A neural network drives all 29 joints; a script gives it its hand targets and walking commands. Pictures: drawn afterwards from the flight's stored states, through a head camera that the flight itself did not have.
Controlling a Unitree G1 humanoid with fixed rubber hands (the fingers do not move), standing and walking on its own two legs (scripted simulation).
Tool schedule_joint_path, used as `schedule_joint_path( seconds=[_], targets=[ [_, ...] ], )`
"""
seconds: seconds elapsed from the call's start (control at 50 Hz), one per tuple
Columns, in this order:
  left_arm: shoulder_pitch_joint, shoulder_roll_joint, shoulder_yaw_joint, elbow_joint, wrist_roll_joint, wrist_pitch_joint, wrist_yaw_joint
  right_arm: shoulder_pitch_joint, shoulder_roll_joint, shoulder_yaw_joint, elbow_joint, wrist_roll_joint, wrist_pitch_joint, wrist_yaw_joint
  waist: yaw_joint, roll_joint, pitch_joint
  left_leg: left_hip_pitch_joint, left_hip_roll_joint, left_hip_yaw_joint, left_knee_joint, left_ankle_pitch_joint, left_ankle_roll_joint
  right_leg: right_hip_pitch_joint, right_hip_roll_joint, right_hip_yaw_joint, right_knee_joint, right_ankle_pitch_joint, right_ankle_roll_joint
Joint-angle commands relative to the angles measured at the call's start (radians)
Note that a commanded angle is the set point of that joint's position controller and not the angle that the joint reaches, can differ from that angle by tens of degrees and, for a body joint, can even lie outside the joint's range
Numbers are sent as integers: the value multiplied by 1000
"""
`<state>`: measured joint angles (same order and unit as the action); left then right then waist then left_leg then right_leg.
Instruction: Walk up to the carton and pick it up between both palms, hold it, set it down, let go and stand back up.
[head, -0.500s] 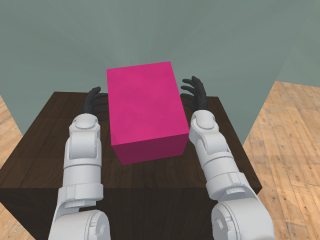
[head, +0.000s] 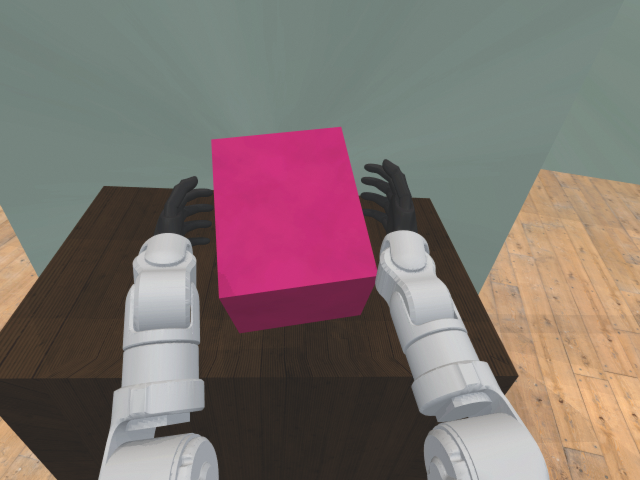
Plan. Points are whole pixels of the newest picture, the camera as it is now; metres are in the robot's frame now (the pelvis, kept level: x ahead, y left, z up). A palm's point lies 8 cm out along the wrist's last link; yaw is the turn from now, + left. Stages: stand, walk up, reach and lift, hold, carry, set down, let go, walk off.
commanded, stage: hold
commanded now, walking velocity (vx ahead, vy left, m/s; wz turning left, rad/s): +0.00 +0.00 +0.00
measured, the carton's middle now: (289, 231) +0.44 +0.03 +0.13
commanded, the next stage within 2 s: none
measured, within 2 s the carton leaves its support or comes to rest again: neither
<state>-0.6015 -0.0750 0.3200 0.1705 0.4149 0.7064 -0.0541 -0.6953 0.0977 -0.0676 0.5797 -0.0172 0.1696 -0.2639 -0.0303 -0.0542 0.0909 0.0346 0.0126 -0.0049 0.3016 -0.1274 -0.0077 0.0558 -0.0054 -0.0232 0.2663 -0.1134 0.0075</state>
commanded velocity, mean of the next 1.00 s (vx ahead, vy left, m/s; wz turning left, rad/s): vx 0.00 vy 0.00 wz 0.00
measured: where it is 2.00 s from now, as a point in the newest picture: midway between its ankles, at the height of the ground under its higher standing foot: outside the picture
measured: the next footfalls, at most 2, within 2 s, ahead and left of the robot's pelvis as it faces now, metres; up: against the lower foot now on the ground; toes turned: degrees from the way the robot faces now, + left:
none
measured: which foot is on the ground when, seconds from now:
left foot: down 0.00-1.00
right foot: down 0.00-1.00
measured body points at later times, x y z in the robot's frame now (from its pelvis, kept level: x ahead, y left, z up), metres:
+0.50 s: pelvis +0.02 +0.00 +0.00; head -0.02 +0.02 +0.45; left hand +0.39 +0.16 +0.16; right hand +0.40 -0.11 +0.19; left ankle +0.04 +0.12 -0.75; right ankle +0.04 -0.12 -0.75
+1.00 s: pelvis -0.01 +0.00 +0.00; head -0.06 +0.02 +0.44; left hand +0.36 +0.16 +0.16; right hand +0.37 -0.11 +0.19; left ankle +0.04 +0.12 -0.75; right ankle +0.04 -0.12 -0.75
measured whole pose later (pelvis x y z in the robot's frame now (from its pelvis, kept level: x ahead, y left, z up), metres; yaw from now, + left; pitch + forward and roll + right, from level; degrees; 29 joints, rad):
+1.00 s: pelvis -0.01 +0.00 +0.00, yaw +0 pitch -13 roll +0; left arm -0.58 -0.08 0.31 0.18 0.42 0.72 -0.05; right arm -0.66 0.12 -0.11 0.55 -0.02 0.15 -0.22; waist -0.04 -0.05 0.11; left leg 0.05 0.01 0.00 0.30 -0.12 -0.01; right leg 0.07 -0.01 -0.03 0.27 -0.11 0.01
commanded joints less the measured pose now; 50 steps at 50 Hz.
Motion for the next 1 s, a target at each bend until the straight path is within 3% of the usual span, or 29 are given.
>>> schedule_joint_path(
  seconds=[0.0, 0.02, 0.04, 0.1, 0.12, 0.14, 0.18, 0.24, 0.26, 0.32, 0.36, 0.4, 0.42, 0.44, 0.46, 0.48, 0.52, 0.58, 0.62, 0.64, 0.68, 0.7, 0.74, 0.78, 0.8, 0.86, 0.88, 0.94, 0.98],
  targets=[
    [-770, -552, -412, -120, -123, -103, -162, -624, 458, 174, -131, 22, -84, 188, -146, 72, -343, -17, -16, 78, -115, -61, 16, 130, 44, -121, -25, -86, 24],
    [-774, -560, -438, -127, -145, -114, -157, -610, 449, 184, -129, 28, -84, 189, -158, 53, -348, -19, -16, 75, -107, -32, 8, 132, 46, -116, -23, -60, 19],
    [-783, -540, -418, -110, -134, -117, -154, -607, 455, 192, -111, 36, -79, 190, -136, 83, -335, -12, -22, 70, -116, -58, 9, 143, 43, -111, -30, -90, 16],
    [-739, -504, -360, -12, -85, -105, -156, -594, 446, 176, -55, 6, -67, 199, -130, 50, -233, -54, -34, 95, -130, -125, 26, 112, 33, -116, -44, -149, 29],
    [-787, -506, -368, -39, -103, -122, -157, -638, 458, 176, -97, 0, -84, 201, -115, 19, -280, -62, -29, 95, -124, -122, 36, 106, 36, -121, -35, -152, 27],
    [-774, -509, -366, -35, -86, -120, -153, -626, 460, 177, -69, 8, -78, 204, -102, 50, -256, -69, -32, 91, -128, -133, 33, 99, 36, -123, -31, -166, 25],
    [-735, -499, -372, -61, -103, -127, -146, -589, 464, 200, -67, 27, -83, 203, -91, 31, -277, -41, -29, 97, -114, -34, 25, 122, 36, -112, -35, -90, 20],
    [-770, -511, -404, -102, -122, -137, -149, -561, 491, 193, -56, 18, -84, 199, -127, 44, -312, 9, -40, 102, -101, -21, 18, 114, 28, -109, -42, -72, 25],
    [-748, -492, -387, -125, -112, -139, -143, -534, 489, 218, -58, 25, -79, 191, -114, 28, -333, 44, -39, 98, -86, 49, 17, 136, 29, -110, -40, -13, 27],
    [-776, -525, -456, -191, -166, -172, -134, -566, 524, 308, -157, 64, -92, 179, -129, 11, -440, 77, -49, 93, -44, 151, 9, 144, 40, -110, -26, 104, 37],
    [-718, -544, -497, -222, -188, -161, -124, -554, 519, 360, -208, 105, -89, 163, -119, 31, -492, 136, -48, 79, -1, 317, -11, 170, 50, -102, -7, 265, 44],
    [-686, -517, -491, -265, -185, -155, -127, -504, 512, 417, -251, 133, -79, 144, -116, 11, -511, 145, -53, 76, 13, 356, -5, 228, 46, -88, 3, 363, 55],
    [-666, -523, -513, -275, -182, -148, -130, -450, 500, 399, -221, 119, -69, 135, -161, 23, -499, 154, -54, 68, 18, 350, -17, 241, 43, -96, 2, 382, 55],
    [-665, -516, -518, -313, -190, -152, -129, -489, 509, 439, -286, 147, -79, 130, -116, 18, -503, 142, -59, 72, 28, 375, -14, 237, 47, -90, 17, 426, 61],
    [-604, -523, -498, -266, -175, -129, -129, -475, 502, 425, -266, 143, -62, 125, -121, 30, -504, 142, -57, 70, 24, 356, -18, 245, 44, -82, 14, 408, 51],
    [-616, -516, -522, -294, -184, -128, -134, -430, 501, 422, -242, 135, -59, 117, -158, 16, -483, 156, -60, 72, 22, 353, -23, 254, 41, -91, 11, 434, 63],
    [-583, -522, -523, -316, -176, -118, -139, -444, 470, 436, -295, 161, -64, 111, -146, 46, -490, 170, -55, 65, 32, 389, -29, 229, 50, -99, 13, 429, 63],
    [-557, -517, -541, -313, -171, -92, -153, -396, 452, 401, -268, 152, -51, 106, -177, 61, -435, 170, -46, 65, 25, 372, -43, 227, 53, -99, -9, 355, 52],
    [-528, -525, -535, -330, -169, -74, -156, -415, 429, 401, -295, 159, -52, 108, -170, 52, -438, 198, -40, 64, 33, 426, -42, 211, 61, -100, -15, 325, 47],
    [-583, -525, -536, -302, -162, -76, -162, -371, 416, 364, -219, 132, -36, 108, -201, 72, -404, 187, -34, 58, 16, 356, -55, 192, 60, -113, -28, 247, 39],
    [-598, -522, -534, -343, -177, -83, -164, -431, 428, 380, -293, 144, -55, 111, -178, 46, -430, 182, -35, 66, 17, 368, -43, 196, 59, -113, -23, 261, 42],
    [-613, -531, -526, -335, -166, -78, -162, -449, 429, 366, -267, 141, -54, 116, -173, 75, -424, 171, -33, 64, 20, 362, -46, 174, 62, -109, -24, 215, 40],
    [-663, -528, -533, -281, -170, -81, -158, -486, 435, 347, -236, 126, -51, 126, -180, 54, -393, 129, -35, 66, 1, 250, -36, 162, 56, -110, -33, 133, 36],
    [-667, -507, -443, -166, -124, -76, -167, -560, 440, 305, -215, 90, -54, 143, -140, 46, -305, 51, -35, 77, -51, 74, -11, 141, 46, -108, -53, -9, 26],
    [-670, -536, -475, -170, -144, -76, -167, -584, 473, 294, -239, 87, -64, 150, -142, 47, -331, 47, -32, 86, -65, 65, -7, 159, 43, -100, -50, -5, 18],
    [-725, -523, -413, -64, -107, -79, -168, -614, 433, 183, -109, 24, -69, 179, -138, 70, -242, -61, -25, 90, -124, -148, 15, 99, 38, -115, -49, -177, 12],
    [-800, -532, -435, -109, -132, -100, -166, -655, 449, 176, -137, 20, -83, 193, -137, 81, -292, -75, -19, 82, -132, -172, 17, 124, 47, -119, -22, -167, 18],
    [-810, -497, -346, -42, -81, -110, -154, -615, 441, 129, -22, -24, -72, 221, -104, 58, -207, -122, -13, 87, -167, -227, 36, 119, 39, -121, -23, -213, 19],
    [-855, -530, -408, -98, -120, -143, -140, -611, 471, 153, -49, -15, -94, 233, -130, 89, -308, -104, -20, 87, -156, -192, 33, 133, 43, -123, -5, -157, 20]
  ],
)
